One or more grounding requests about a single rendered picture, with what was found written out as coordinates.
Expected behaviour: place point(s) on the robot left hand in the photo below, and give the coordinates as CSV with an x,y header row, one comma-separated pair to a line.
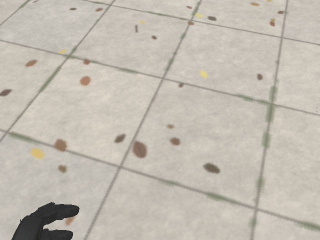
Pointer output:
x,y
31,226

